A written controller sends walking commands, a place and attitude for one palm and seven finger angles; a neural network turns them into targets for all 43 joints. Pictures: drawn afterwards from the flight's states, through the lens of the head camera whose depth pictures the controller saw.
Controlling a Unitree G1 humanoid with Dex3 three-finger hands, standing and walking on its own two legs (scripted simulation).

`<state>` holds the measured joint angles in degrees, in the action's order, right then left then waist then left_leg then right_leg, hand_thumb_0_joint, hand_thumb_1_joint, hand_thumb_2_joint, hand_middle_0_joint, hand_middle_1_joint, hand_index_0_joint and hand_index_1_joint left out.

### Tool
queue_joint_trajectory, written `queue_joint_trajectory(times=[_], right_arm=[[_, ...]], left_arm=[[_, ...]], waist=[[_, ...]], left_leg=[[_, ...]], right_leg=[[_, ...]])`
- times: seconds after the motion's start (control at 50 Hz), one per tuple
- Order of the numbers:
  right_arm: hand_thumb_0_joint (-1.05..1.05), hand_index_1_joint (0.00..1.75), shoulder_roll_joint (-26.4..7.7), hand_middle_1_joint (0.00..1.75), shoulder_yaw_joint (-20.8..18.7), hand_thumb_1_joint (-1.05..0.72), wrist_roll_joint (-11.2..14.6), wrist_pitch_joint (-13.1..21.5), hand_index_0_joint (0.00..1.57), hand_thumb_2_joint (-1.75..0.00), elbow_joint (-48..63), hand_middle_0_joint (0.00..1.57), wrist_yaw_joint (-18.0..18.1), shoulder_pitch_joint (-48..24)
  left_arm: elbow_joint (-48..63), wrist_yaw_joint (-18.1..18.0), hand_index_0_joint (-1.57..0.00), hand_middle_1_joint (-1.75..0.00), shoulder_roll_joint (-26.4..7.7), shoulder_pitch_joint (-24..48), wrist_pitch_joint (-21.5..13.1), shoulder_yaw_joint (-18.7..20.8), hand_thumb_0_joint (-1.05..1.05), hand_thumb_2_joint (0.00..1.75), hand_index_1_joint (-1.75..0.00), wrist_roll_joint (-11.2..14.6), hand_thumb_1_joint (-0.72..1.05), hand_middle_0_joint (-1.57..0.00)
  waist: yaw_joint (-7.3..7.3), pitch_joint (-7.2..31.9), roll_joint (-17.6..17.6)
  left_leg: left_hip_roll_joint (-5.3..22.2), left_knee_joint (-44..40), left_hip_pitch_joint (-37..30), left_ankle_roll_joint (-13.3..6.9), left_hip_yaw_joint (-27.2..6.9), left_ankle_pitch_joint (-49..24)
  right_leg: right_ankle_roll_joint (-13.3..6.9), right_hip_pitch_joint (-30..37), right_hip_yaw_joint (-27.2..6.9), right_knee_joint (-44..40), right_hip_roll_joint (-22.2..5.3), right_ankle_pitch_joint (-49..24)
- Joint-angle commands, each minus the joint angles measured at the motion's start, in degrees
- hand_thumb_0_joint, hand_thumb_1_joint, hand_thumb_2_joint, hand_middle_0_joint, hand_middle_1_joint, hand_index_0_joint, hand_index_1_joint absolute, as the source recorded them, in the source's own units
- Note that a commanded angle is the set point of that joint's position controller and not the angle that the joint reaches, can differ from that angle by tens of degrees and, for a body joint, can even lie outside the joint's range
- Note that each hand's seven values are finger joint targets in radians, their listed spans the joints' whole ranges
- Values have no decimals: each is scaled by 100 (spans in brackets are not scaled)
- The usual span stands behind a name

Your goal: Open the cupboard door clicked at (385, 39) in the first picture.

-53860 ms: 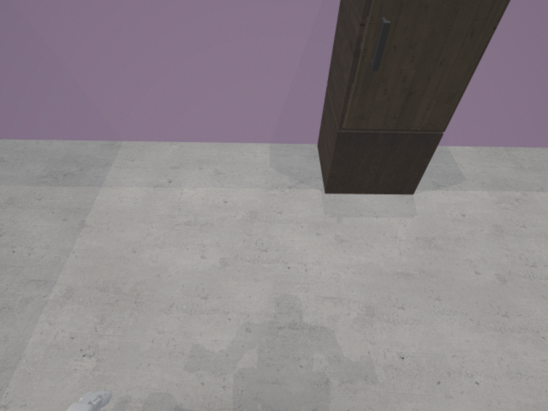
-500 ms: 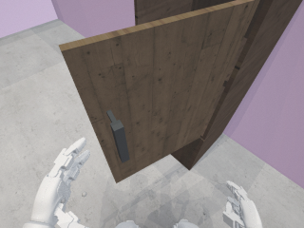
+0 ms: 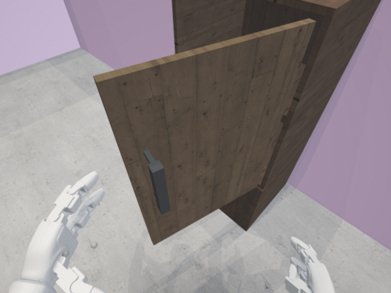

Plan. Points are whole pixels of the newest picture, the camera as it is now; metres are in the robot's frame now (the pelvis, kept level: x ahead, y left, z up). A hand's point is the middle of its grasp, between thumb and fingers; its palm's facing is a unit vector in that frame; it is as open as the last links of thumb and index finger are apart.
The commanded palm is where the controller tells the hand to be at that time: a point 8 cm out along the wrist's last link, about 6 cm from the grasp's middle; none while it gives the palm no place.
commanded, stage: draw the hand back to the body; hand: left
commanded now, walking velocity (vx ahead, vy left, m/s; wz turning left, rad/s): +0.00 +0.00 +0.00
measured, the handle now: (156, 183) +0.32 +0.10 +0.07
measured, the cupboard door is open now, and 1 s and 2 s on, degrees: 75 75 75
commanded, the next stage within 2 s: step back with the hand held close in 1.28 s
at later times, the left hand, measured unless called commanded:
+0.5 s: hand (45, 218) +0.20 +0.24 +0.15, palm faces +0.29 -0.89 -0.36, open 13.9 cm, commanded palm +0.16 +0.29 +0.18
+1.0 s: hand (6, 171) +0.23 +0.27 +0.22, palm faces +0.44 -0.80 -0.39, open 8.2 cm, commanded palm +0.18 +0.30 +0.23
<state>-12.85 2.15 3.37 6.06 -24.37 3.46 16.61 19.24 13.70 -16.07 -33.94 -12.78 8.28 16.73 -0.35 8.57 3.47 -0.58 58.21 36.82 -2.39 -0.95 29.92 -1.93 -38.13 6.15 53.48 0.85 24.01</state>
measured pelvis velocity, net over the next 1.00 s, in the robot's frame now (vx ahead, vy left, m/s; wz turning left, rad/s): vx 0.04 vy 0.01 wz -0.02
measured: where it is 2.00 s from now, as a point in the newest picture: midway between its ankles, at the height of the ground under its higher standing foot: outside the picture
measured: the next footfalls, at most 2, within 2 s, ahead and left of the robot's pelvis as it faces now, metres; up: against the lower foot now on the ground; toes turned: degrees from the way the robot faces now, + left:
none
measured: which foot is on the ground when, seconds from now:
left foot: down 0.00-1.00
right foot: down 0.00-1.00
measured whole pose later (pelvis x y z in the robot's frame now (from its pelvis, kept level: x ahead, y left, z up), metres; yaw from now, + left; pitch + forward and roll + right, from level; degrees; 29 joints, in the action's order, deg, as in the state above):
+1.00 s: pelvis +0.04 +0.01 +0.06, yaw -1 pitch -3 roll -1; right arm -13.2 1.7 0.6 6.0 -34.6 3.5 11.5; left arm 25.5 -7.1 -20.8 -27.1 -3.2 19.8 4.0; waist 3.8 0.3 3.2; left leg -1.7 25.7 4.7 -2.8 1.2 18.1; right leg -0.8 -7.7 3.0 23.8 0.9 13.3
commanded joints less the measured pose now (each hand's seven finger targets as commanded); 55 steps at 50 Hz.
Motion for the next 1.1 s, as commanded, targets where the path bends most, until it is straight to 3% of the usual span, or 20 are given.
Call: queue_joint_trajectory(times=[0.0,0.08,0.18,0.2,0.22,0.24,0.26,0.32,0.34,0.42,0.48,0.52,0.64,0.78,0.88,0.94,1.08], right_arm=[[0,30,-730,30,-302,-90,10,471,20,-90,1003,20,87,-612],[0,30,-686,30,-259,-90,15,637,20,-90,938,20,88,-600],[0,30,-719,30,-230,-90,49,780,20,-90,743,20,81,-625],[0,30,-659,30,-293,-90,-46,634,20,-90,859,20,249,-649],[0,30,-558,30,-245,-90,-103,575,20,-90,785,20,292,-597],[0,30,-596,30,-232,-90,-119,535,20,-90,828,20,292,-611],[0,30,-564,30,-209,-90,-114,461,20,-90,750,20,275,-570],[0,30,-638,30,-230,-90,-157,387,20,-90,645,20,290,-643],[0,30,-633,30,-209,-90,-180,400,20,-90,639,20,292,-651],[0,30,-647,30,-185,-90,-210,424,20,-90,441,20,307,-753],[0,30,-619,30,-176,-90,-216,434,20,-90,322,20,299,-771],[0,30,-645,30,-176,-90,-222,452,20,-90,243,20,268,-856],[0,30,-645,30,-208,-90,-269,420,20,-90,78,20,169,-974],[0,30,-619,30,-241,-90,-284,371,20,-90,-52,20,88,-1062],[0,30,-623,30,-254,-90,-278,333,20,-90,-120,20,57,-1140],[0,30,-633,30,-271,-90,-282,308,20,-90,-158,20,29,-1147],[0,30,-653,30,-316,-90,-290,231,20,-90,-112,20,33,-1253]], left_arm=[[1160,24,-15,-30,-740,141,-78,634,0,30,-30,114,-50,-15],[1576,22,-15,-30,-846,203,-119,822,0,30,-30,187,-50,-15],[1400,159,-16,-30,-869,268,32,953,0,37,-30,291,-32,-16],[1958,-870,-16,-30,-1646,315,274,1174,0,39,-30,-704,-29,-16],[1756,-1349,-16,-30,-1151,42,498,950,0,40,-30,-830,-26,-16],[1806,-1529,-16,-30,-777,-53,627,632,0,42,-30,-884,-22,-16],[1704,-1684,-16,-30,-624,-162,736,486,0,43,-30,-998,-18,-16],[1972,-2006,-16,-30,-989,-124,812,721,0,48,-30,-1207,-8,-16],[2129,-2052,-17,-30,-957,-74,805,647,0,50,-30,-1250,-5,-17],[2070,-2231,-17,-30,-1161,262,834,850,0,55,-30,-1352,9,-17],[2005,-2279,-18,-30,-1155,348,828,954,0,60,-30,-1376,20,-18],[2017,-2280,-18,-30,-1229,407,813,1064,0,63,-30,-1397,27,-18],[1786,-2229,-19,-30,-1167,494,778,1217,0,72,-30,-1351,48,-19],[1912,-2188,-19,-30,-1403,782,678,1651,0,82,-30,-1317,73,-19],[1874,-2179,-20,-30,-1530,1128,627,1879,0,90,-30,-1283,90,-20],[1544,-2122,-20,-30,-1217,924,654,1617,0,90,-30,-1273,90,-20],[1704,-2111,-20,-30,-1414,1014,588,1751,0,90,-30,-1273,90,-20]], waist=[[36,197,-336],[132,437,18],[111,188,76],[458,159,273],[321,-242,136],[239,-374,124],[229,-480,259],[295,-127,37],[272,-29,-1],[282,-226,31],[294,-268,31],[351,-256,221],[371,-384,-99],[414,-301,133],[417,-422,215],[389,-639,171],[434,-396,-161]], left_leg=[[26,-1280,-50,113,-260,-840],[11,-1435,-468,154,-265,-1325],[35,-1613,-688,190,-285,-1505],[159,-1995,-657,181,-217,-1303],[125,-2160,-596,205,-247,-964],[137,-2237,-615,223,-295,-963],[182,-2295,-725,215,-296,-1085],[224,-2446,-1191,188,-283,-1755],[210,-2492,-1351,182,-259,-2034],[239,-2804,-1699,226,-273,-2294],[249,-2970,-2010,260,-254,-2683],[281,-3090,-2192,316,-286,-3073],[306,-3373,-2500,330,-191,-3404],[286,-3500,-2781,340,-79,-3865],[265,-3610,-2827,303,-50,-3647],[277,-3674,-2841,283,-22,-3544],[215,-3739,-2822,149,27,-3042]], right_leg=[[57,879,-373,-1148,21,-78],[26,1162,-282,-1132,45,-680],[35,1264,-210,-1302,71,-929],[-56,1607,-580,-1529,-47,-739],[-53,1545,-531,-1727,-56,-459],[-52,1572,-494,-1723,-83,-489],[-50,1643,-458,-1740,-94,-578],[-41,2113,-436,-1899,-98,-1083],[-26,2262,-430,-1928,-124,-1283],[-14,2499,-414,-2178,-131,-1414],[3,2664,-406,-2332,-134,-1619],[-3,2845,-393,-2412,-129,-1752],[20,3188,-385,-2711,-118,-2064],[24,3498,-453,-2911,-110,-2512],[22,3535,-483,-3059,-98,-2445],[34,3453,-469,-3128,-105,-2375],[40,3679,-540,-3204,-99,-2315]])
